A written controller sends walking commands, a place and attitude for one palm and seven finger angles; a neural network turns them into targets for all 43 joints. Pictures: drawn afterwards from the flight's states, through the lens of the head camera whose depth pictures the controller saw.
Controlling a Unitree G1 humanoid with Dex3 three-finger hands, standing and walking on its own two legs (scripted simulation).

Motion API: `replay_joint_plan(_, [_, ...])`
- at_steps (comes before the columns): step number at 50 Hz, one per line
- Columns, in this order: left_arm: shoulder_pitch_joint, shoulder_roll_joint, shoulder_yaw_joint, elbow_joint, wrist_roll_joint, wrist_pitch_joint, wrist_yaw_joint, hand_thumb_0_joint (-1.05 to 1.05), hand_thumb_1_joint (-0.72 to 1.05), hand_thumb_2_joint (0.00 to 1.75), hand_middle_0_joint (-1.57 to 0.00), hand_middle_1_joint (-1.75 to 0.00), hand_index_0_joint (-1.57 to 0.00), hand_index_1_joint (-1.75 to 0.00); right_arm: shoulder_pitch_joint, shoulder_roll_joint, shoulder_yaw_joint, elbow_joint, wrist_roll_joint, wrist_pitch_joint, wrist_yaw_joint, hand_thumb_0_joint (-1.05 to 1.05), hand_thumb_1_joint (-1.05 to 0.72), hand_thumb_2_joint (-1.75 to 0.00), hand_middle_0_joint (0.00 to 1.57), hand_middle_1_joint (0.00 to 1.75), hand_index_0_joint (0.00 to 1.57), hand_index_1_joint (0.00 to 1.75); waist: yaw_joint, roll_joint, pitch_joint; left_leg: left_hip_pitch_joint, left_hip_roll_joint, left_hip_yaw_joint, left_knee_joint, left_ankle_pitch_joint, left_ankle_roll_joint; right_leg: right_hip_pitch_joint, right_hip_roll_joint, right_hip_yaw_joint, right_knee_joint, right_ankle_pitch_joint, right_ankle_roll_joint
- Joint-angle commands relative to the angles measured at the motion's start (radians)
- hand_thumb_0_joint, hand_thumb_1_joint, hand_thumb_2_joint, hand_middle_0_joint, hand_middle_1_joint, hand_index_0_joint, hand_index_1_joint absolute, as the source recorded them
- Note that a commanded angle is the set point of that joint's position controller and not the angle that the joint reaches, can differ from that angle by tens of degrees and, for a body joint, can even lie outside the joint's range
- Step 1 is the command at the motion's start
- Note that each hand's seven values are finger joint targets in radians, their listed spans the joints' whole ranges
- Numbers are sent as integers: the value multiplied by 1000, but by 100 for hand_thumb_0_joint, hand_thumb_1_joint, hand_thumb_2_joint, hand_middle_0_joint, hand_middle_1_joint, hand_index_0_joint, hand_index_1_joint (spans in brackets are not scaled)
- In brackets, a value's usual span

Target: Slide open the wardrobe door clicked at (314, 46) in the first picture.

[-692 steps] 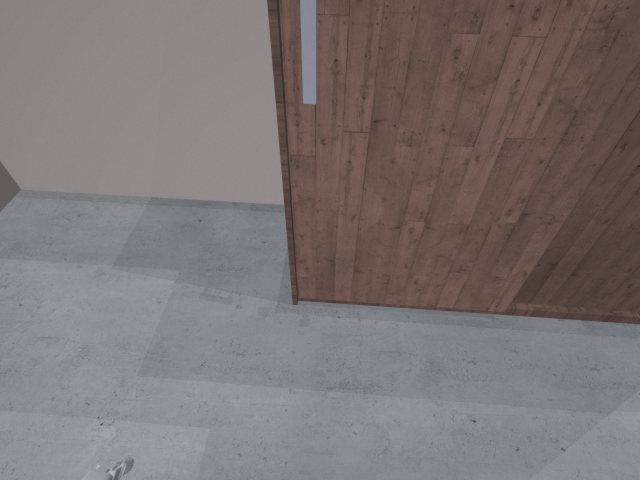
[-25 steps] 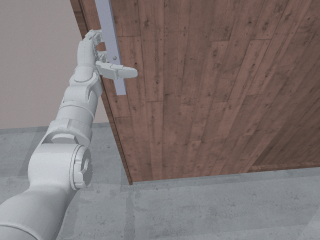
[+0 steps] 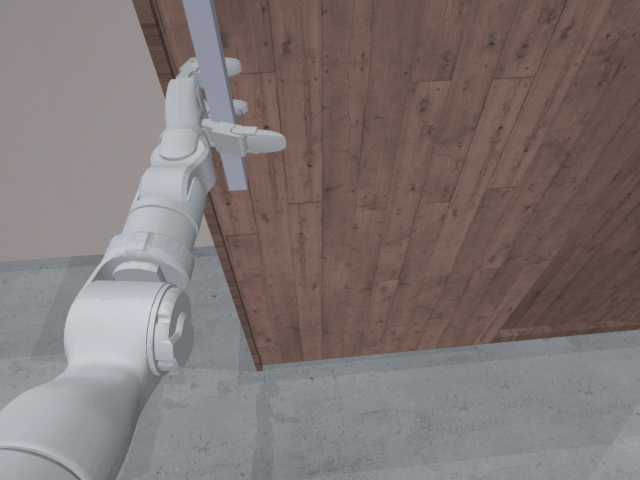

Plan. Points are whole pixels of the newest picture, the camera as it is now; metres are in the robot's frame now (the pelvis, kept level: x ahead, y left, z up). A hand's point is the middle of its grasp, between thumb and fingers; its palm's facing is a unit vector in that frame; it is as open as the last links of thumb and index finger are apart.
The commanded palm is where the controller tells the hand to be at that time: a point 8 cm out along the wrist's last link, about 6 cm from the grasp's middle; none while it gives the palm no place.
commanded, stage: slide the fingers in behind the handle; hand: left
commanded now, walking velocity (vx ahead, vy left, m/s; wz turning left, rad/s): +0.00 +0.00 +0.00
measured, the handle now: (221, 91) +0.54 +0.11 +0.22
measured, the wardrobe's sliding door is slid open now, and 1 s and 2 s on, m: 0.00 0.00 0.00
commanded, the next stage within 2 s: grip the handle and tug to test in 0.18 s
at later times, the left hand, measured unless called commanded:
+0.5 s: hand (236, 113) +0.50 +0.09 +0.21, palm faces +0.08 -1.00 +0.02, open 12.7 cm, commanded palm +0.47 +0.14 +0.21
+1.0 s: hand (236, 114) +0.49 +0.09 +0.22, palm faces +0.09 -1.00 +0.01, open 6.0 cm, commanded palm +0.46 +0.14 +0.21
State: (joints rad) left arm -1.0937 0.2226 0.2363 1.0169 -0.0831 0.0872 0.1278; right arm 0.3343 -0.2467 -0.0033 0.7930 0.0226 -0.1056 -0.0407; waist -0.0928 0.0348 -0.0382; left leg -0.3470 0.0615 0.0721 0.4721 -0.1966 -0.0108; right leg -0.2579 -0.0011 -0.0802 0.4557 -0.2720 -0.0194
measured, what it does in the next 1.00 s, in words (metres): stands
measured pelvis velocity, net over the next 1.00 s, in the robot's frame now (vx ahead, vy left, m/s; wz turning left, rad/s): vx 0.00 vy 0.00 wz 0.00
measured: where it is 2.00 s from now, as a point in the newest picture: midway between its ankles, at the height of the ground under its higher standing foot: outside the picture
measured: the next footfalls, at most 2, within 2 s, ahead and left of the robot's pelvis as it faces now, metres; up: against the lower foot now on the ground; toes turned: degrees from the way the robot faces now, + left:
none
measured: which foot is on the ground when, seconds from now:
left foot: down 0.00-1.00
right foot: down 0.00-1.00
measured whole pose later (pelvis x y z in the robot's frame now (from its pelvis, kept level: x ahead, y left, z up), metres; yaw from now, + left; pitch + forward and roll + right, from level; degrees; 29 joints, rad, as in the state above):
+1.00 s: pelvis +0.00 +0.00 +0.00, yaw +0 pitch +4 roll +0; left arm -1.04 0.20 0.21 0.93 -0.10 0.11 0.15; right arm 0.31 -0.25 -0.01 0.78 0.03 -0.11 -0.04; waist -0.07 0.04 -0.04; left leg -0.32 0.06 0.07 0.46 -0.20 -0.01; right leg -0.23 0.00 -0.08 0.44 -0.27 -0.02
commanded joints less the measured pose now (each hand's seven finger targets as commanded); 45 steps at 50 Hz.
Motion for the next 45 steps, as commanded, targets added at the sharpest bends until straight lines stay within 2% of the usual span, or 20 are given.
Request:
replay_joint_plan(1, [-574,167,2,-216,4,-80,-3,0,-50,30,-30,-120,-30,-120,36,-139,-52,-88,6,-41,-13,0,-90,-90,20,30,20,30,-13,-71,-334,229,-59,-42,0,196,41,8,34,54,-53,330,16])
replay_joint_plan(4, [-591,198,19,-202,3,-89,-7,0,-50,30,-30,-120,-30,-120,49,-148,-52,-84,3,-43,-13,0,-90,-90,20,30,20,30,-18,-94,-332,215,-57,-46,-5,184,42,10,32,53,-55,319,19])
replay_joint_plan(10, [-577,182,6,-223,5,-104,-11,0,-50,30,-30,-120,-30,-120,42,-142,-54,-90,7,-47,-10,0,-90,-90,20,30,20,30,-12,-51,-353,233,-58,-43,0,191,41,11,34,54,-53,320,15])
replay_joint_plan(13, [-540,201,20,-242,1,-104,-13,0,-50,30,-30,-120,-30,-120,44,-147,-57,-94,7,-45,-10,0,-90,-90,20,30,20,30,-1,-54,-365,241,-57,-41,-1,218,41,36,36,53,-52,345,13])
replay_joint_plan(14, [-560,199,15,-241,-1,-102,-13,0,-50,30,-30,-120,-30,-120,39,-146,-53,-93,9,-45,-11,0,-90,-90,20,30,20,30,-8,-66,-352,228,-57,-42,-5,207,41,31,36,52,-55,342,15])
replay_joint_plan(15, [-563,179,3,-225,-1,-97,-13,0,-45,32,-30,-121,-30,-121,42,-144,-53,-91,10,-47,-11,0,-90,-90,20,30,20,30,-14,-84,-331,224,-56,-43,-6,193,41,17,38,49,-57,327,16])
replay_joint_plan(17, [-565,198,16,-214,1,-91,-10,0,-36,36,-32,-122,-32,-122,40,-146,-55,-89,10,-47,-11,0,-90,-90,20,30,20,30,-15,-80,-313,213,-54,-41,-8,167,41,-1,37,52,-62,296,17])
replay_joint_plan(19, [-575,218,27,-232,4,-95,-6,0,-27,40,-32,-123,-32,-123,40,-149,-55,-91,8,-45,-12,0,-90,-90,20,30,20,30,-10,-58,-332,224,-54,-42,-10,184,42,11,35,53,-60,305,14])
replay_joint_plan(20, [-583,200,15,-246,5,-96,-5,0,-22,42,-33,-124,-33,-124,40,-145,-55,-92,8,-46,-11,0,-90,-90,20,30,20,30,-13,-54,-342,232,-55,-41,-6,190,41,11,36,53,-58,311,15])
replay_joint_plan(24, [-556,214,26,-257,4,-97,-6,0,-3,50,-35,-127,-35,-127,42,-148,-55,-94,6,-44,-10,0,-90,-90,20,30,20,30,-4,-63,-361,239,-53,-43,-7,228,39,37,36,51,-52,352,13])
replay_joint_plan(25, [-549,180,5,-274,0,-96,-10,0,1,52,-35,-127,-35,-127,37,-142,-56,-99,7,-47,-8,0,-90,-90,20,30,20,30,-2,-54,-372,251,-55,-41,-4,236,39,37,39,51,-49,362,12])
replay_joint_plan(28, [-516,176,1,-317,-2,-93,-12,0,15,58,-37,-129,-37,-129,33,-143,-60,-104,9,-44,-9,0,-90,-90,20,30,20,30,10,-37,-396,278,-53,-42,-4,272,36,60,40,48,-49,383,8])
replay_joint_plan(30, [-507,131,-29,-342,-10,-81,-12,0,25,62,-38,-131,-38,-131,17,-137,-58,-110,13,-48,-6,0,-90,-90,20,30,20,30,6,-46,-379,281,-52,-42,-3,276,37,47,43,46,-49,392,10])
replay_joint_plan(31, [-487,137,-18,-342,-13,-72,-11,0,29,64,-38,-131,-38,-131,15,-138,-59,-108,14,-47,-7,0,-90,-90,20,30,20,30,12,-64,-376,278,-51,-41,-4,272,37,48,45,43,-51,387,9])
replay_joint_plan(35, [-519,108,-40,-296,-15,-30,2,0,48,72,-41,-134,-41,-134,4,-140,-52,-100,18,-37,-12,0,-90,-90,20,30,20,30,-9,-87,-284,248,-50,-43,-16,201,39,1,43,43,-69,315,15])
replay_joint_plan(37, [-529,111,-31,-296,-16,-25,5,0,57,76,-42,-135,-42,-135,7,-138,-52,-96,14,-40,-13,0,-90,-90,20,30,20,30,-5,-92,-291,247,-52,-46,-11,210,40,-2,42,45,-65,325,15])
replay_joint_plan(39, [-533,148,-10,-311,-14,-33,8,0,67,80,-43,-137,-43,-137,-1,-140,-51,-100,12,-37,-16,0,-90,-90,20,30,20,30,5,-58,-326,260,-54,-44,-13,224,39,22,36,50,-62,331,12])
replay_joint_plan(41, [-548,103,-42,-316,-11,-40,6,0,76,84,-44,-138,-44,-138,4,-131,-50,-98,10,-41,-14,0,-90,-90,20,30,20,30,-3,-50,-341,276,-55,-46,-4,241,37,18,38,48,-54,350,11])
replay_joint_plan(43, [-499,138,-17,-320,-11,-49,4,0,85,88,-44,-139,-44,-139,7,-138,-52,-101,8,-41,-13,0,-90,-90,20,30,20,30,14,-67,-364,280,-54,-45,-7,264,38,51,37,48,-52,373,10])
replay_joint_plan(45, [-516,115,-35,-344,-18,-51,-2,0,90,90,-45,-140,-45,-140,-6,-134,-51,-107,12,-40,-14,0,-90,-90,20,30,20,30,7,-67,-370,285,-57,-42,-3,279,39,55,37,48,-47,403,10])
